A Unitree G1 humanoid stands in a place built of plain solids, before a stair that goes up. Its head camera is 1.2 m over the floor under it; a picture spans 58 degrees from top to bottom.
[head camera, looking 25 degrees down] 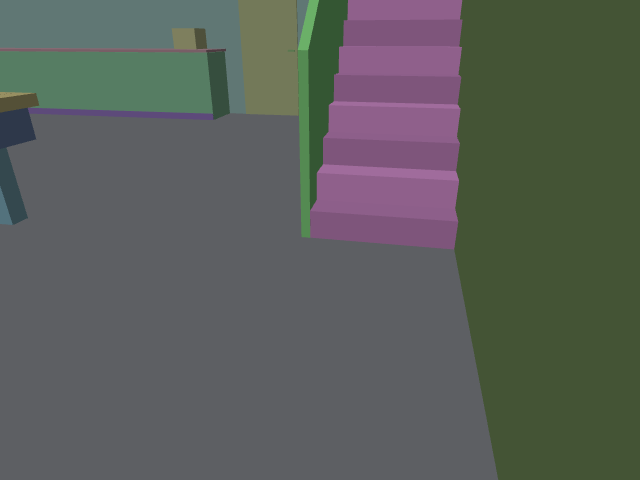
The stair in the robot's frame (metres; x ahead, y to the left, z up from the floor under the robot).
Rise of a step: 0.19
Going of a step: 0.22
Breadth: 0.92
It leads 11 degrees to the right of straight ahead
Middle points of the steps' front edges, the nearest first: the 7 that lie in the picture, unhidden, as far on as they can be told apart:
2.52 -0.39 0.19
2.74 -0.43 0.38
2.95 -0.47 0.57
3.17 -0.51 0.76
3.39 -0.56 0.95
3.60 -0.60 1.14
3.82 -0.64 1.33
